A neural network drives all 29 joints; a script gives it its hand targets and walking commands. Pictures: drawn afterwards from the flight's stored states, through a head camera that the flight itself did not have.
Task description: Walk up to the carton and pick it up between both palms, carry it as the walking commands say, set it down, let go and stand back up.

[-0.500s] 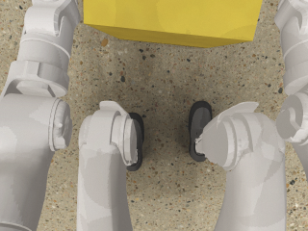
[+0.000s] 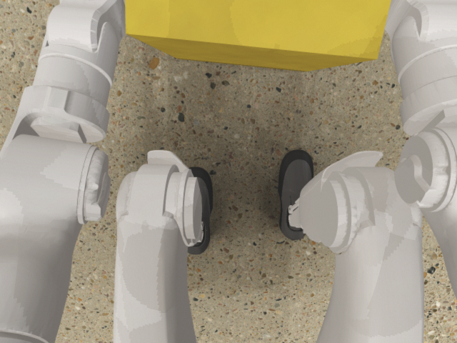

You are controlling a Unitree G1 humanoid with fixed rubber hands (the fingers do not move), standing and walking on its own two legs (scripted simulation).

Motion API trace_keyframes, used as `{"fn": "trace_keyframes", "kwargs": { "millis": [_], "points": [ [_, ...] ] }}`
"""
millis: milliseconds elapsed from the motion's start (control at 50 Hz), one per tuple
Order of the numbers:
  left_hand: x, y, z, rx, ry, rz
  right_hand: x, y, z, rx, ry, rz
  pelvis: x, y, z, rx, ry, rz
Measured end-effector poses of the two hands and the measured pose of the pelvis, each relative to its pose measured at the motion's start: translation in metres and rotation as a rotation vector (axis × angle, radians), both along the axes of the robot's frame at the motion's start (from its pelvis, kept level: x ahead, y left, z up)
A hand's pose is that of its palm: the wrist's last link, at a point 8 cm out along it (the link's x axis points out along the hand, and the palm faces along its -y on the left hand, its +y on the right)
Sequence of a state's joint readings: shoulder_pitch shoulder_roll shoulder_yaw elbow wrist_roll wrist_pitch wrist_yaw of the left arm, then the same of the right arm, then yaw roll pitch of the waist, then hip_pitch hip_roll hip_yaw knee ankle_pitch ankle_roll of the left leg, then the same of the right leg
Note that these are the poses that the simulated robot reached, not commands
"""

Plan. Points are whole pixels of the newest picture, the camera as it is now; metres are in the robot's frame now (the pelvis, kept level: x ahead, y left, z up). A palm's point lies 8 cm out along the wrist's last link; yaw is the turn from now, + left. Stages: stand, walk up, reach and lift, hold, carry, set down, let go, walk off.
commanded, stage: reach and lift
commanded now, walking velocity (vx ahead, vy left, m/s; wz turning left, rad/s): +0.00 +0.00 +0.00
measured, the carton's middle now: out of the picture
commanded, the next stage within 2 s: none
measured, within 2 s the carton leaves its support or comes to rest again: leaves its support in 0.72 s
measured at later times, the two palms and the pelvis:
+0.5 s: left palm out of the picture +0.55 +0.17 -0.17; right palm out of the picture +0.56 -0.17 -0.18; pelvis +0.00 +0.00 -0.01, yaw +1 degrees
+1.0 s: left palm out of the picture +0.56 +0.15 -0.14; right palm out of the picture +0.56 -0.19 -0.15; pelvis -0.01 -0.01 -0.01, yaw +2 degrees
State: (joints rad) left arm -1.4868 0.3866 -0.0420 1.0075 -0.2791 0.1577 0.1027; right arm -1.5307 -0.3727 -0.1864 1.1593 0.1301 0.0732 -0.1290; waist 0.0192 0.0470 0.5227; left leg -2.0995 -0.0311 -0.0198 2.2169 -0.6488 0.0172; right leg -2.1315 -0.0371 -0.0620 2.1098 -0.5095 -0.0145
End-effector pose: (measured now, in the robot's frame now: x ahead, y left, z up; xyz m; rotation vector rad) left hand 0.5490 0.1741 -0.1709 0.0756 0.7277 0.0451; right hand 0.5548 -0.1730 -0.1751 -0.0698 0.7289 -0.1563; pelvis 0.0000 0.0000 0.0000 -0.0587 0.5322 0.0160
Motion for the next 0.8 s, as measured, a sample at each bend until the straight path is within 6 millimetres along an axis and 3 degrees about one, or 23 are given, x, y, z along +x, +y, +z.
{"fn": "trace_keyframes", "kwargs": {
  "millis": [620,800],
  "points": [
    [0.003,-0.001,0.0,-0.014,0.02,-0.003,0.003,0.001,0.001,0.032,0.034,-0.019,-0.003,0.001,-0.007,-0.007,-0.01,0.016],
    [0.013,-0.013,0.015,-0.012,-0.018,-0.007,0.01,-0.009,0.018,0.005,-0.008,-0.037,-0.004,0.0,-0.007,-0.003,-0.017,0.017]
  ]
}}
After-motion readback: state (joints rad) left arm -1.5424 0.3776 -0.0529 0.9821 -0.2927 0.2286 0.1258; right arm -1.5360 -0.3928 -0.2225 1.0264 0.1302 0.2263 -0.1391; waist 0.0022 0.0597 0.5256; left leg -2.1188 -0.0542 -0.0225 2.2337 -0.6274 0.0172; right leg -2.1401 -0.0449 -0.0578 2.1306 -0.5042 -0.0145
